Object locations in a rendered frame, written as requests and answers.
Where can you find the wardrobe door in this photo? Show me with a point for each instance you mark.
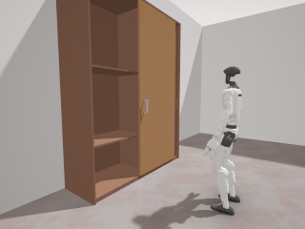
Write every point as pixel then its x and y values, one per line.
pixel 175 88
pixel 156 82

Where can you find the left robot shin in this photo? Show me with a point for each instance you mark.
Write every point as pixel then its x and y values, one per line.
pixel 223 187

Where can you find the left robot upper arm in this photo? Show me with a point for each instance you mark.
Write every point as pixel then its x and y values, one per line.
pixel 228 95

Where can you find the robot shin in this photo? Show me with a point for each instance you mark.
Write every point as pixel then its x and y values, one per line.
pixel 223 187
pixel 231 182

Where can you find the right robot shin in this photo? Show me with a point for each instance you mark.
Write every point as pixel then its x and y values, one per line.
pixel 231 182

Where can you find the left robot forearm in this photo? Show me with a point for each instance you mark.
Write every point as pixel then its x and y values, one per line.
pixel 222 125

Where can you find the robot left hand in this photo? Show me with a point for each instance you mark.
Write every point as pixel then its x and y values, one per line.
pixel 213 144

